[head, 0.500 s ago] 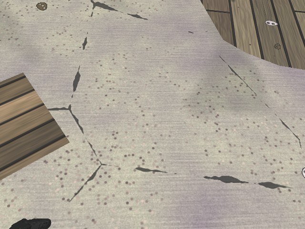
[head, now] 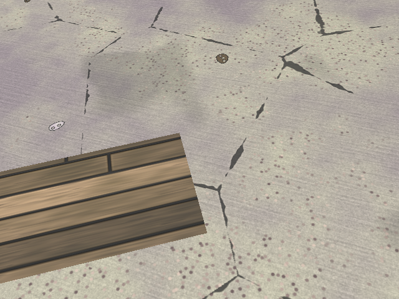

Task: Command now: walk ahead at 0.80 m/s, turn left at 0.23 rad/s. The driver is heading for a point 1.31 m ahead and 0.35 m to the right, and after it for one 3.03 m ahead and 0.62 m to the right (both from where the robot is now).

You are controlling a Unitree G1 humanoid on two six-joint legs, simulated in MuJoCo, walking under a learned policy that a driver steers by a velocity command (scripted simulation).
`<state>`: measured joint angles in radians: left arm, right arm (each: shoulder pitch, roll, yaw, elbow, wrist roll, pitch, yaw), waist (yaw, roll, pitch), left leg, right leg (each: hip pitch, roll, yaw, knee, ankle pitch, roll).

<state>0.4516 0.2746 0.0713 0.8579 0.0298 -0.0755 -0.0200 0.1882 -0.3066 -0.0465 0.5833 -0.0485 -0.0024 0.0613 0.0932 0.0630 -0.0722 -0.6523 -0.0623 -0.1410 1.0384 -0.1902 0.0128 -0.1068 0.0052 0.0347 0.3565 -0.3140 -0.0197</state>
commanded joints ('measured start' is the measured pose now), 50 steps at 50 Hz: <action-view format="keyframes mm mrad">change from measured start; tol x32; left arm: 1 -36 148 26 -55 -11 -23 1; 28 -480 38 -63 -213 -16 16 -64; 34 136 249 27 -38 -1 38 -3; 50 4 220 50 -42 -47 -14 2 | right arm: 1 -159 -76 -14 -96 0 -16 16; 8 -244 -58 4 -106 1 -26 10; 12 367 -294 -76 68 -28 -51 -50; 35 307 -27 9 145 27 -98 -50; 50 -286 -50 60 -72 14 -72 -34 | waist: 1 -18 -198 164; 10 -183 -198 -10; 12 -267 199 -287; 23 -77 -10 272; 33 162 57 -123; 35 -29 -438 -238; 38 -33 12 -4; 50 -12 -97 143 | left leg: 1 -162 51 71 -106 73 -17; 10 584 -48 289 -497 -64 122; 12 1160 412 -415 -632 -674 222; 17 587 280 -222 -847 -312 185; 27 492 228 200 -1141 335 146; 32 812 275 305 -534 1333 64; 33 730 259 322 -212 1273 56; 35 -18 -22 209 553 -260 -21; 50 234 91 150 -445 336 -47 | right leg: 1 21 -200 217 -273 -158 -134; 6 72 -231 113 -300 133 -132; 10 38 -214 -43 207 1052 -100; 12 -574 -8 -47 913 -4 -53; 14 -752 -49 60 1036 -20 -97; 27 -446 -79 -118 317 484 -90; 33 82 129 -179 261 169 -194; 35 571 -267 664 93 -173 -428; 44 -244 -47 380 -228 170 -326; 50 -123 -21 345 -182 571 -205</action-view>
